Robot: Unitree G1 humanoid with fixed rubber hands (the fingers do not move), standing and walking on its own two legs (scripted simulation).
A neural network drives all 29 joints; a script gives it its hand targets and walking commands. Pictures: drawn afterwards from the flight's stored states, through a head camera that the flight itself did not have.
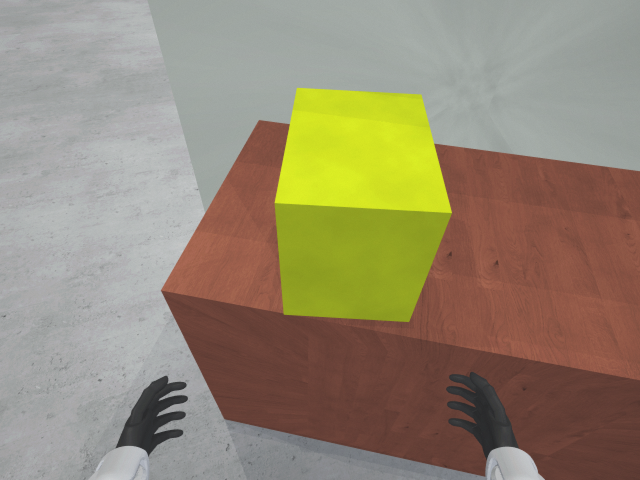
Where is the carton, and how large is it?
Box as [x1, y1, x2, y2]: [275, 88, 451, 321]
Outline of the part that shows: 297,88 275,198 276,226 284,314 408,321 451,213 421,95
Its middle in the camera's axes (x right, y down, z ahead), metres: +0.05 -0.06 +0.64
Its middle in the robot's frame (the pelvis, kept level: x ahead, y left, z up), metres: +0.51 -0.01 +0.04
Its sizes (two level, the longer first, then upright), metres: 0.284 0.208 0.251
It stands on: a pedestal, 0.69 m high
